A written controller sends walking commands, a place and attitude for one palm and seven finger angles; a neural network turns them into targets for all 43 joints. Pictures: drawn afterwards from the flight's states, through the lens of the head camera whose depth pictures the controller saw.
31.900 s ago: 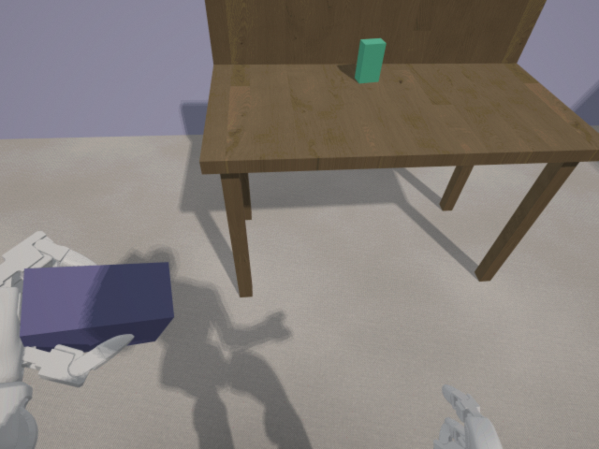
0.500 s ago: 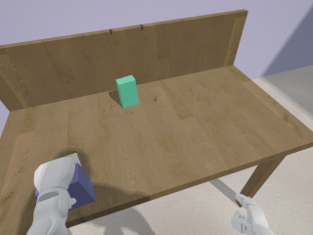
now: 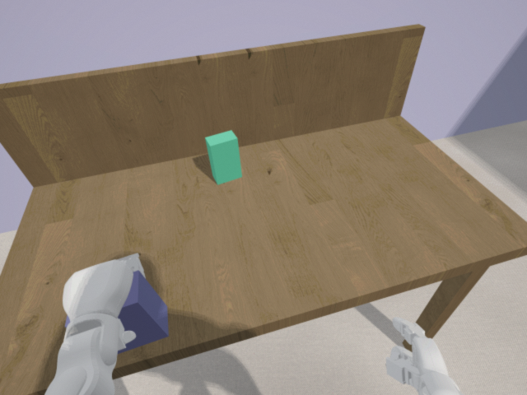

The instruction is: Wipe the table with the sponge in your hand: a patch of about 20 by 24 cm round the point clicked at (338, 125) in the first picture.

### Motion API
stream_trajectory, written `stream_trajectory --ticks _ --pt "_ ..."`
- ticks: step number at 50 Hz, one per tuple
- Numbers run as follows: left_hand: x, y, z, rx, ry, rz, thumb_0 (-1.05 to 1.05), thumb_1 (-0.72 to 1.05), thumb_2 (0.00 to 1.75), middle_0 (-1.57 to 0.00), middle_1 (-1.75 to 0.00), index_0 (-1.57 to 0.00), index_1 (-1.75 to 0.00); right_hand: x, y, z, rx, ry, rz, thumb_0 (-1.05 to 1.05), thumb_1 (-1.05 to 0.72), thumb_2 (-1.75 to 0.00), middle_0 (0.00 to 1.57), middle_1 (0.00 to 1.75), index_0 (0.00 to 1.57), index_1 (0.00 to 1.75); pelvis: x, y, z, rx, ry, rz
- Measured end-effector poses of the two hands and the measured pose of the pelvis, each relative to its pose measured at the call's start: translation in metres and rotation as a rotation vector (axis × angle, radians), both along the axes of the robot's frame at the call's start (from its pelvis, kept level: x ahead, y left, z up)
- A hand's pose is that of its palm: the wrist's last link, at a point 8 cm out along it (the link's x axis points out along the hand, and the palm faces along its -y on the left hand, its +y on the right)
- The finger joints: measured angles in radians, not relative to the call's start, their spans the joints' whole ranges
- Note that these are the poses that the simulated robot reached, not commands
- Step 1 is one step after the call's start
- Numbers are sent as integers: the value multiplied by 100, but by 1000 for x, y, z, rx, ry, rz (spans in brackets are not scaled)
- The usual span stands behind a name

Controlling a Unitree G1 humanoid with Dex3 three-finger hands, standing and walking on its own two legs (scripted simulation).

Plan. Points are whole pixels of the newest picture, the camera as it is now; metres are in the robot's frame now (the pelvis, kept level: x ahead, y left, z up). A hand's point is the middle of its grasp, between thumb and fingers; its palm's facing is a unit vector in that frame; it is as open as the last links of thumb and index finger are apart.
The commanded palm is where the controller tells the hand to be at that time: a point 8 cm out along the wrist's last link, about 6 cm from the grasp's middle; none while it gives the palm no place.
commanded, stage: lift the sponge slowly off the table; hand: left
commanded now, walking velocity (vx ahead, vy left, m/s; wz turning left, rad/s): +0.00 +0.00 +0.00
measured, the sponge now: (128, 320) +0.21 +0.27 -0.01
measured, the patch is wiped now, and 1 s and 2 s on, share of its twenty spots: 1.00 1.00 1.00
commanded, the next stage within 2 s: bring the sponge back beside the body in 1.18 s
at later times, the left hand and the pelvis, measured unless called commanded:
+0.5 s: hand (110, 291) +0.22 +0.27 +0.06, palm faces +0.02 -0.13 -0.99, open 9.6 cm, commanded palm +0.19 +0.27 +0.13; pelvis -0.01 -0.01 +0.00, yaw +0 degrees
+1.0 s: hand (101, 274) +0.23 +0.28 +0.10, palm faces +0.05 -0.11 -0.99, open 9.6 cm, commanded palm +0.20 +0.27 +0.17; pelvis -0.01 -0.01 +0.01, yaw +0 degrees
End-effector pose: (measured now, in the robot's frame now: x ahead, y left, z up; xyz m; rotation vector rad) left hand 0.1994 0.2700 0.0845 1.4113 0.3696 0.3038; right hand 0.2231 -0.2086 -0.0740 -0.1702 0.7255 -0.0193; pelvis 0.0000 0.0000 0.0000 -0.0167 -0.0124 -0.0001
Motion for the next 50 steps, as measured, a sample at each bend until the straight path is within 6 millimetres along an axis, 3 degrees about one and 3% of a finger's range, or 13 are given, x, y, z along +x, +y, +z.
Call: stream_trajectory --ticks 16,32,42,50 --pt "-10 10 21 -1 0 36 0 -46 108 -77 -139 -78 -139 2 -2 10 -8 -28 21 1 -91 -90 20 30 20 30 -7 -6 3 3 -38 2" --pt "2 2 47 13 -56 6 0 -47 108 -77 -139 -78 -139 -5 -7 6 11 -17 11 1 -91 -90 20 30 20 30 -8 -9 5 8 -44 -7" --pt "-4 4 54 10 -44 13 0 -47 108 -77 -139 -78 -139 2 -8 10 -7 -34 27 1 -91 -90 20 30 20 30 -9 -11 5 8 -57 3" --pt "8 4 66 23 -65 3 0 -47 108 -77 -139 -78 -139 9 -4 14 -2 -57 41 1 -91 -90 20 30 20 30 -10 -13 5 9 -57 9"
